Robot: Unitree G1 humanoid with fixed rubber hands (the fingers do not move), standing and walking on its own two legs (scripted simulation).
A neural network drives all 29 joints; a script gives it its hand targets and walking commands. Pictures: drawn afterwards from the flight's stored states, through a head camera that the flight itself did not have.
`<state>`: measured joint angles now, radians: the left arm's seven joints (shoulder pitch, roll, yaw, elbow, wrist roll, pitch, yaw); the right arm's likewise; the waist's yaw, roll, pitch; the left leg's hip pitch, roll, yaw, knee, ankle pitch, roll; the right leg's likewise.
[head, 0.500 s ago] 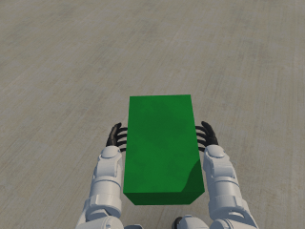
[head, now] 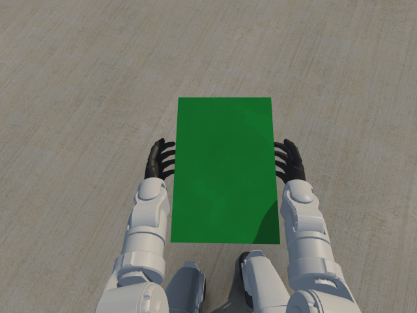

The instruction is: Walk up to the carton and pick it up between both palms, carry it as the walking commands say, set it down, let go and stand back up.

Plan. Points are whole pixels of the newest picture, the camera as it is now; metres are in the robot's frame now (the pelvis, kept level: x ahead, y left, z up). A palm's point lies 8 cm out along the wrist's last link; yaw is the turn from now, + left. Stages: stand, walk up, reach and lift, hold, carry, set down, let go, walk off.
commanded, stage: set down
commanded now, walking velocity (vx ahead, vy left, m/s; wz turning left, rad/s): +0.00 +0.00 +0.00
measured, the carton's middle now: (222, 178) +0.38 -0.01 -0.14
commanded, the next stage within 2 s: none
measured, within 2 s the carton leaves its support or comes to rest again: neither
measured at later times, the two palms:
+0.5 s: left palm (164, 174) +0.39 +0.13 -0.14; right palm (281, 178) +0.38 -0.15 -0.15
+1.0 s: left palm (171, 172) +0.42 +0.13 -0.23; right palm (272, 175) +0.41 -0.15 -0.24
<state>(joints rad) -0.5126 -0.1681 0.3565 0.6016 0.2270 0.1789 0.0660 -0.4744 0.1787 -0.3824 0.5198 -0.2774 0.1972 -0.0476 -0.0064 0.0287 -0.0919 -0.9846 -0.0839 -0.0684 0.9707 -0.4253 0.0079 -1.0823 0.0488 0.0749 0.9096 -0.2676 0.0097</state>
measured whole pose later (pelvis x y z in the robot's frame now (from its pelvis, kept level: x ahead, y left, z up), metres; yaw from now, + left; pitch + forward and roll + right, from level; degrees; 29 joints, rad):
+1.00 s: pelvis -0.04 +0.00 -0.15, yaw +3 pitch +41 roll +2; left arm -0.94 -0.03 0.40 0.76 0.16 0.21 0.09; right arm -0.88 0.07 -0.43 0.65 -0.21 0.24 -0.11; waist -0.03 0.03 -0.12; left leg -1.71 -0.16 -0.06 1.58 -0.59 -0.02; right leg -1.81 0.09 0.11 1.52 -0.42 0.04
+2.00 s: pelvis -0.06 +0.00 -0.27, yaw +5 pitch +45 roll +2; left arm -1.33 0.11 0.33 0.86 0.10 0.26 0.14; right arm -1.25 -0.06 -0.46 0.71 -0.18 0.29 -0.11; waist -0.05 0.03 0.11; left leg -2.13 -0.21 -0.04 2.00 -0.66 -0.05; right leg -2.23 0.12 0.10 1.93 -0.48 0.07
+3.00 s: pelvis -0.06 -0.01 -0.32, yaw +6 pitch +38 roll -1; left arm -1.53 0.21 0.19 1.05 0.03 0.23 0.16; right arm -1.42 -0.18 -0.43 0.90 -0.10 0.25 -0.07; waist -0.09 0.03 0.36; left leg -2.17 -0.20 -0.02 2.20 -0.69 -0.03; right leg -2.24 0.05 0.04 2.12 -0.55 0.05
